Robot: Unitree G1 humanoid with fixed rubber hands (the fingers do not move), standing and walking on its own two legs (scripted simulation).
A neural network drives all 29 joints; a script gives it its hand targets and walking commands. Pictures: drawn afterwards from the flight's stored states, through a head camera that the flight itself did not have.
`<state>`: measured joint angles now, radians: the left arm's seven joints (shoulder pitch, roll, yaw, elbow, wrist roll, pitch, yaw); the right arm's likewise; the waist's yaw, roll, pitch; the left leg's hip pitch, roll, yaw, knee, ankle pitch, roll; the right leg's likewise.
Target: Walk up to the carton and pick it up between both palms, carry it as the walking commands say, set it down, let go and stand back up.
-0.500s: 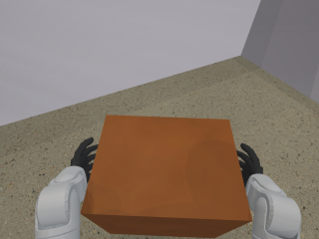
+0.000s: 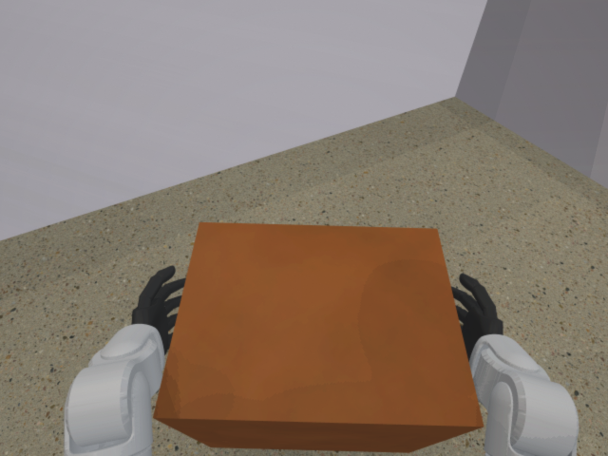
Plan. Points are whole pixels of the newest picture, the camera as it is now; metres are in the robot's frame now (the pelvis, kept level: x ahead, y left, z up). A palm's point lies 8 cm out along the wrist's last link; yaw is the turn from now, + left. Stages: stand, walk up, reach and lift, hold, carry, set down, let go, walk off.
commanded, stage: carry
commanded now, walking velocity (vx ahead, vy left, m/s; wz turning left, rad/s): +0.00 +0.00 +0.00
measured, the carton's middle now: (313, 348) +0.27 +0.00 +0.01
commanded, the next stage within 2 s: none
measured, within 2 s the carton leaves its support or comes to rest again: neither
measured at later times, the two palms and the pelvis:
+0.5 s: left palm (165, 335) +0.24 +0.16 +0.09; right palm (501, 336) +0.25 -0.21 +0.09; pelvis -0.01 -0.03 +0.00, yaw +1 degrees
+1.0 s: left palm (148, 356) +0.22 +0.17 +0.10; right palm (505, 363) +0.22 -0.20 +0.09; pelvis -0.03 -0.02 +0.01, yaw +1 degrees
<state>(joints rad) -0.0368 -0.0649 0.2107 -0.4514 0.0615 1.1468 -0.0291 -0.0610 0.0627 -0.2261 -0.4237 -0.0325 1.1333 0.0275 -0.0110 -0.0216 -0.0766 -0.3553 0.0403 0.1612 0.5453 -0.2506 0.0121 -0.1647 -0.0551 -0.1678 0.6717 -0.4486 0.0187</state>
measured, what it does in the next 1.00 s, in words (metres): steps on the spot: right foot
